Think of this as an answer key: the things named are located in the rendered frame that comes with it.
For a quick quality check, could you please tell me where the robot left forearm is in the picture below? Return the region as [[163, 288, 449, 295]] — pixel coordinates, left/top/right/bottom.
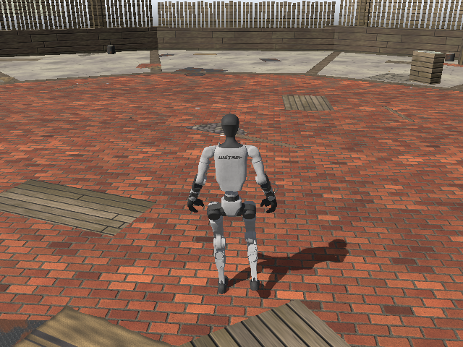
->
[[189, 174, 203, 202]]

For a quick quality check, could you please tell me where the robot right forearm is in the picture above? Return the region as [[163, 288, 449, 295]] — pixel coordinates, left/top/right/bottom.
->
[[260, 174, 276, 201]]

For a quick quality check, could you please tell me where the left robot hand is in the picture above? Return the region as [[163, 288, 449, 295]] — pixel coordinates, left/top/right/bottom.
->
[[187, 199, 204, 213]]

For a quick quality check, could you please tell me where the left robot upper arm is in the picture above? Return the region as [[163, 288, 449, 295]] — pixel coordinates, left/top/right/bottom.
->
[[195, 145, 216, 185]]

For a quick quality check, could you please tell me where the right robot hand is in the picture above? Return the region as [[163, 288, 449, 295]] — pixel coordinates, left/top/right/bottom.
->
[[260, 198, 277, 213]]

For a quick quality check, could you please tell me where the right robot upper arm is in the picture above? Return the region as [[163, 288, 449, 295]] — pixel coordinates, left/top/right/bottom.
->
[[245, 145, 267, 185]]

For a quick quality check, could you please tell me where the right robot shin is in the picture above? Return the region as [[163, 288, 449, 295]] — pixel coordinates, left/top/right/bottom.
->
[[247, 231, 258, 281]]

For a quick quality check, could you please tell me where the humanoid robot torso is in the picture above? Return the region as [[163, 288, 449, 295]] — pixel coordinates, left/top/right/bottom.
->
[[214, 142, 248, 217]]

